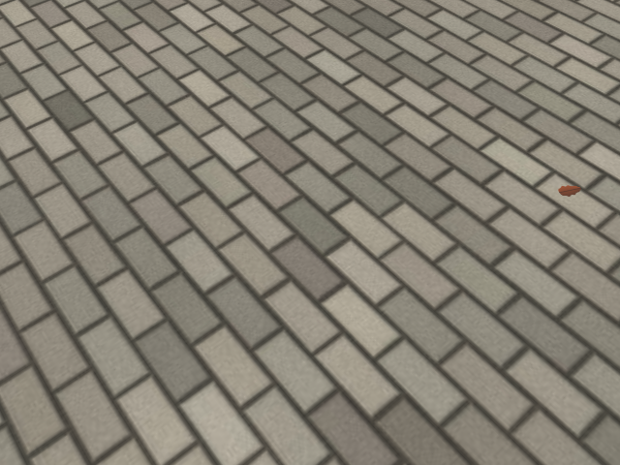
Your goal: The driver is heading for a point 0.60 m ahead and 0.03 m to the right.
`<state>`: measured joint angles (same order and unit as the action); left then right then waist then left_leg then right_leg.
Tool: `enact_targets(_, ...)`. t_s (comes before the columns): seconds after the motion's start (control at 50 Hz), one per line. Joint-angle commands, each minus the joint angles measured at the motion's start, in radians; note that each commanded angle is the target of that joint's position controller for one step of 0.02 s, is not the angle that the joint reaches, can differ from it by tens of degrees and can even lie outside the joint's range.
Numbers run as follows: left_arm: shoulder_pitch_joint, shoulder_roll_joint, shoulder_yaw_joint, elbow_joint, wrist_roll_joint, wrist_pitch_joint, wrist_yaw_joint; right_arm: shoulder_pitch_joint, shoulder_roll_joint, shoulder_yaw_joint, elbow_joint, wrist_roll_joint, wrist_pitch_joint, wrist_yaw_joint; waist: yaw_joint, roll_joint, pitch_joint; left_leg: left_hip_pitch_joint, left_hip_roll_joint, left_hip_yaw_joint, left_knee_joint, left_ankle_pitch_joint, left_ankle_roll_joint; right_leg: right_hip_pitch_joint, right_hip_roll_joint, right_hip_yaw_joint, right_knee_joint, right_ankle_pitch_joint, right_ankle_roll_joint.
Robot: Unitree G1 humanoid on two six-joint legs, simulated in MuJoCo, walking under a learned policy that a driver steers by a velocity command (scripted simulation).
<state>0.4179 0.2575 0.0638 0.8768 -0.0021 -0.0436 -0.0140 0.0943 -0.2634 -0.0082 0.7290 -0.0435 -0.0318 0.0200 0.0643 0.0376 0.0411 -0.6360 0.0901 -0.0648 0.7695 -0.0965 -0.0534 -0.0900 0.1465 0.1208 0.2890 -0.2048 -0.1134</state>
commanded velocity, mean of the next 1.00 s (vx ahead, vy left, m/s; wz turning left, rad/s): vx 0.43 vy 0.00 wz -0.34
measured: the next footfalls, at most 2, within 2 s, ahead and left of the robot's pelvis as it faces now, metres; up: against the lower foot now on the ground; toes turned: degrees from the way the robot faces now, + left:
left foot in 0.16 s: +0.27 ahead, +0.13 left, +0.00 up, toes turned -9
right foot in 0.68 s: +0.46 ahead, -0.16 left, +0.00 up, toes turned -24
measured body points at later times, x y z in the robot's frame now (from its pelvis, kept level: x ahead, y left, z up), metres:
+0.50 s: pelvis +0.26 +0.03 +0.00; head +0.29 +0.04 +0.45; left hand +0.49 +0.23 -0.11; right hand +0.19 -0.24 -0.12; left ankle +0.23 +0.14 -0.75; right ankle +0.32 -0.13 -0.68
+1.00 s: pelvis +0.45 -0.08 +0.00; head +0.48 -0.10 +0.45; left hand +0.58 +0.14 -0.13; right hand +0.44 -0.34 -0.15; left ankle +0.57 +0.03 -0.70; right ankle +0.43 -0.14 -0.75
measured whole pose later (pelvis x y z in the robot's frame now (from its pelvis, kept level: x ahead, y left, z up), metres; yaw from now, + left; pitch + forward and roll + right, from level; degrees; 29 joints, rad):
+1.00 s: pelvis +0.45 -0.08 +0.00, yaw -20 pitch +0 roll +0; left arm 0.29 0.21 0.01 0.93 0.01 -0.06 0.01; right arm 0.22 -0.23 -0.04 0.89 -0.03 0.00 0.00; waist 0.01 0.04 0.07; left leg -0.49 0.04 0.00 0.79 -0.22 0.00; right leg -0.14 0.05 -0.10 0.32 -0.19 -0.08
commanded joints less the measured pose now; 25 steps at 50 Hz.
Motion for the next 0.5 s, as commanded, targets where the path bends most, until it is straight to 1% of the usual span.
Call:
enact_targets(0.02,0.061,0.167,0.042,-0.044,0.005,-0.008,0.009,-0.129,-0.068,-0.01,-0.098,0.009,-0.017,0.001,0.022,-0.101,-0.01,0.018,-0.055,0.052,-0.089,0.069,-0.005,0.001,-0.234,0.209,-0.04,0.338,-0.104)
enact_targets(0.06,0.073,0.172,0.044,-0.048,0.014,-0.005,0.014,-0.165,-0.075,-0.008,-0.117,0.014,-0.025,0.001,0.031,-0.107,-0.013,0.037,-0.074,0.047,-0.138,0.048,0.006,0.036,-0.249,0.237,0.004,0.392,-0.098)
enact_targets(0.08,0.064,0.178,0.046,-0.053,0.017,-0.004,0.018,-0.162,-0.083,-0.009,-0.121,0.016,-0.029,0.0,0.022,-0.113,-0.015,0.068,-0.08,0.037,-0.169,0.027,0.014,0.044,-0.258,0.257,0.026,0.405,-0.089)
enact_targets(0.1,0.04,0.186,0.049,-0.063,0.019,-0.004,0.022,-0.133,-0.095,-0.013,-0.117,0.017,-0.034,-0.002,0.0,-0.119,-0.019,0.129,-0.087,0.028,-0.208,-0.001,0.026,0.033,-0.263,0.274,0.048,0.409,-0.074)
enact_targets(0.12,0.006,0.196,0.052,-0.074,0.02,-0.004,0.024,-0.079,-0.11,-0.019,-0.102,0.019,-0.038,-0.006,-0.031,-0.125,-0.03,0.225,-0.101,0.028,-0.243,-0.039,0.04,0.003,-0.261,0.285,0.082,0.429,-0.056)
enact_targets(0.14,-0.021,0.203,0.053,-0.082,0.019,-0.007,0.021,0.014,-0.129,-0.028,-0.073,0.019,-0.045,-0.015,-0.075,-0.116,-0.066,0.364,-0.124,0.037,-0.284,-0.064,0.057,-0.03,-0.238,0.283,0.162,0.479,-0.036)
enact_targets(0.16,-0.031,0.188,0.048,-0.084,0.009,-0.015,0.012,0.133,-0.166,-0.043,-0.045,0.01,-0.058,-0.028,-0.136,-0.057,-0.134,0.551,-0.076,-0.001,-0.342,-0.057,0.089,-0.089,-0.175,0.234,0.334,0.454,-0.01)
enact_targets(0.18,-0.025,0.114,0.027,-0.115,-0.003,-0.026,0.006,0.296,-0.243,-0.062,-0.039,-0.013,-0.063,-0.047,-0.192,0.068,-0.289,0.774,0.165,-0.234,-0.376,-0.28,0.143,-0.197,-0.116,0.133,0.606,0.207,0.014)
enact_targets(0.2,0.081,0.067,0.017,-0.144,-0.02,-0.02,0.007,0.272,-0.312,-0.08,-0.042,-0.016,-0.044,-0.05,-0.117,0.282,-0.336,0.912,0.36,-0.664,-0.499,-0.383,0.243,-0.481,0.021,0.014,0.808,-0.373,0.036)
enact_targets(0.22,0.073,0.142,0.023,-0.106,0.016,0.0,0.017,0.222,-0.229,-0.073,-0.044,-0.002,-0.031,-0.044,-0.091,0.129,-0.22,0.805,0.342,-0.673,-0.496,-0.476,0.253,-0.567,-0.084,0.002,0.91,-0.315,0.031)
enact_targets(0.24,0.004,0.149,0.027,-0.103,0.025,0.006,0.008,0.172,-0.142,-0.053,-0.056,0.007,-0.031,-0.039,-0.092,0.019,-0.114,0.687,0.288,-0.514,-0.51,-0.418,0.232,-0.558,-0.118,-0.004,0.908,-0.218,0.034)
enact_targets(0.26,-0.037,0.128,0.023,-0.11,0.025,0.008,-0.002,0.144,-0.106,-0.043,-0.05,0.006,-0.033,-0.035,-0.081,-0.002,-0.057,0.605,0.237,-0.371,-0.535,-0.265,0.214,-0.535,-0.145,-0.017,0.877,-0.162,0.046)
enact_targets(0.28,-0.058,0.119,0.024,-0.114,0.034,0.017,-0.011,0.148,-0.097,-0.04,-0.04,0.007,-0.039,-0.036,-0.074,0.038,-0.038,0.564,0.198,-0.269,-0.549,-0.157,0.197,-0.518,-0.168,-0.029,0.854,-0.141,0.055)
enact_targets(0.3,-0.058,0.113,0.022,-0.113,0.04,0.028,-0.021,0.157,-0.092,-0.039,-0.028,0.01,-0.046,-0.036,-0.065,0.071,-0.03,0.538,0.167,-0.192,-0.561,-0.071,0.186,-0.503,-0.178,-0.039,0.849,-0.127,0.064)
enact_targets(0.32,-0.063,0.107,0.021,-0.119,0.04,0.037,-0.027,0.174,-0.097,-0.041,-0.016,0.017,-0.056,-0.032,-0.061,0.082,-0.038,0.532,0.161,-0.149,-0.564,0.013,0.187,-0.496,-0.178,-0.048,0.851,-0.11,0.069)
enact_targets(0.36,-0.11,0.096,0.017,-0.141,0.038,0.045,-0.037,0.2,-0.103,-0.047,0.002,0.026,-0.071,-0.026,-0.058,0.07,-0.039,0.545,0.166,-0.082,-0.583,0.109,0.199,-0.537,-0.187,-0.052,0.848,-0.066,0.077)
enact_targets(0.4,-0.175,0.088,0.012,-0.166,0.04,0.049,-0.047,0.219,-0.108,-0.051,0.016,0.028,-0.074,-0.025,-0.064,0.058,-0.025,0.561,0.17,-0.022,-0.605,0.147,0.208,-0.598,-0.201,-0.059,0.826,-0.007,0.087)
enact_targets(0.44,-0.242,0.081,0.006,-0.19,0.039,0.048,-0.053,0.241,-0.107,-0.054,0.033,0.026,-0.071,-0.024,-0.074,0.05,-0.004,0.573,0.16,0.041,-0.616,0.187,0.208,-0.636,-0.206,-0.074,0.76,0.051,0.096)
enact_targets(0.5,-0.337,0.05,-0.013,-0.219,0.036,0.04,-0.062,0.27,-0.105,-0.053,0.06,0.023,-0.07,-0.019,-0.093,0.047,0.017,0.56,0.129,0.127,-0.618,0.224,0.194,-0.582,-0.197,-0.11,0.57,0.153,0.09)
